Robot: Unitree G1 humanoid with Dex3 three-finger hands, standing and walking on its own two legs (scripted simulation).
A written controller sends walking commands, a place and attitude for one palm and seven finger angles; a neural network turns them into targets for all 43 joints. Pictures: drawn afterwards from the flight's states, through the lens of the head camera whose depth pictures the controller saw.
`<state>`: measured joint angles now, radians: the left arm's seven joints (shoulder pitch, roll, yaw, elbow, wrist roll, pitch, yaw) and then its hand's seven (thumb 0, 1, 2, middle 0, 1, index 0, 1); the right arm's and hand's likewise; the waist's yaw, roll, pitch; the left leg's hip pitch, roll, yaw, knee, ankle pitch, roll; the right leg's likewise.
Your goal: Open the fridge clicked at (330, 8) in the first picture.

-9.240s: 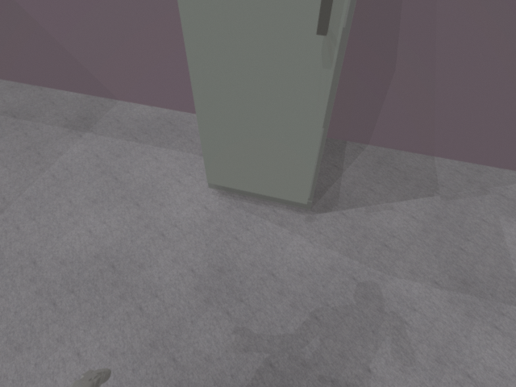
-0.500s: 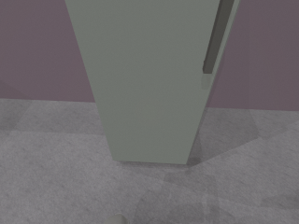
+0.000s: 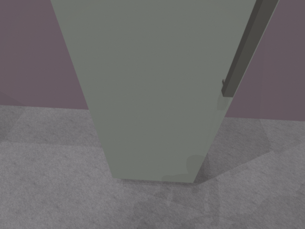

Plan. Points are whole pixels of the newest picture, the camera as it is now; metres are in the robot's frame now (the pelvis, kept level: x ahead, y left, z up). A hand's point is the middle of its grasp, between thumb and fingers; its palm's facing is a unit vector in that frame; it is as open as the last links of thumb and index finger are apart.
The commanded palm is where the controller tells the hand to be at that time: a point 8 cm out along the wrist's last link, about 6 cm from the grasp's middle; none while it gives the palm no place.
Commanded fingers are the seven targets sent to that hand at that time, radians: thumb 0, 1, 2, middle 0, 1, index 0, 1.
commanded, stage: come to a stop and stand still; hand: right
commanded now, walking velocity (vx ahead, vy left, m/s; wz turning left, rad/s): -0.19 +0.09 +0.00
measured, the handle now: (244, 43) +0.48 -0.19 +0.26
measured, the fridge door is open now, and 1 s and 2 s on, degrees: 0 0 0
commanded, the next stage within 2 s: look again from close up in 1.58 s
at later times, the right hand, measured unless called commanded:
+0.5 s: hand out of the picture -0.01 -0.16 -0.16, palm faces +0.04 +0.97 -0.25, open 7.3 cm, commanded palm none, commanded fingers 0.00 -0.90 -0.90 0.20 0.30 0.20 0.30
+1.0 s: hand out of the picture -0.07 -0.13 -0.17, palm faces +0.04 +0.98 -0.17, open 7.3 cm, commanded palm none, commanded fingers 0.00 -0.90 -0.90 0.20 0.30 0.20 0.30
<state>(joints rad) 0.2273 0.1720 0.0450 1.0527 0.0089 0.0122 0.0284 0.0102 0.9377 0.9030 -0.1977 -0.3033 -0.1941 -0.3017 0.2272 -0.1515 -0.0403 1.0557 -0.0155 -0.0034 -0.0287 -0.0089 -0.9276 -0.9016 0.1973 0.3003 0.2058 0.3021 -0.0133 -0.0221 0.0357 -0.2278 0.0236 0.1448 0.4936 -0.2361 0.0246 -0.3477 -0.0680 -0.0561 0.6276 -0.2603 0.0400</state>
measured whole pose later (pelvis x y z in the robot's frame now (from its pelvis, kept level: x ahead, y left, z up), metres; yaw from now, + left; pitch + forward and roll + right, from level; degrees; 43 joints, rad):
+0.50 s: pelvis -0.04 +0.03 +0.00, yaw +1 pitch -2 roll -1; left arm 0.20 0.18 0.06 1.04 0.01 0.07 0.01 0.00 0.91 0.90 -0.20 -0.30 -0.20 -0.30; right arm 0.27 -0.16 -0.03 1.04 -0.02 0.03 -0.03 0.00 -0.91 -0.90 0.19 0.30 0.20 0.30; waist -0.01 -0.04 0.02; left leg -0.21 0.02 0.06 0.54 -0.30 0.02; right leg -0.38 -0.04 -0.03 0.68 -0.35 0.01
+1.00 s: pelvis -0.06 +0.03 +0.01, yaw +1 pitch -1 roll +0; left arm 0.31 0.11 0.01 1.15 0.01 0.01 0.03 0.00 0.91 0.90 -0.20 -0.30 -0.20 -0.30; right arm 0.29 -0.13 -0.02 1.14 0.00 0.01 -0.02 0.00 -0.91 -0.90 0.20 0.30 0.20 0.30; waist 0.00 0.00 0.03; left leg -0.19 0.00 0.06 0.42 -0.21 0.03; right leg -0.18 -0.04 -0.04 0.41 -0.21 0.03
